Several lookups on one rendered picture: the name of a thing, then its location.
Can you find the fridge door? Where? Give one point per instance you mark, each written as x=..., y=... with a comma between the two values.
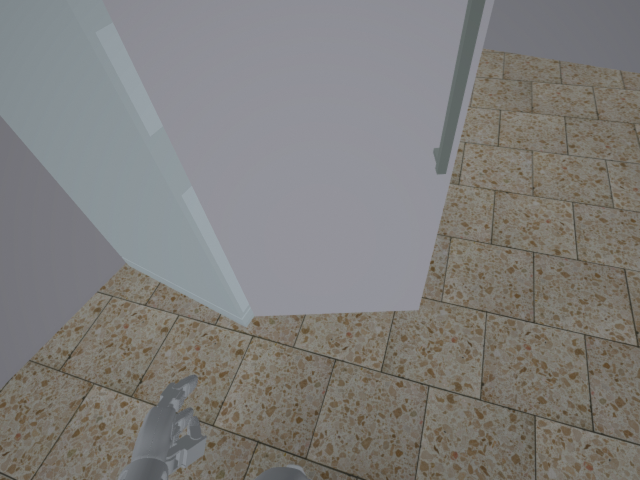
x=306, y=129

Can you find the robot left shin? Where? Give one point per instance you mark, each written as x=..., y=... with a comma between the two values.
x=296, y=467

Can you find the left robot forearm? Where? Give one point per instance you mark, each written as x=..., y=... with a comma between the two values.
x=145, y=469

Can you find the robot left hand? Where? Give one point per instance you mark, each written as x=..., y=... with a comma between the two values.
x=158, y=437

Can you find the handle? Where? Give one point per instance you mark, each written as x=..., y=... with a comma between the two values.
x=468, y=39

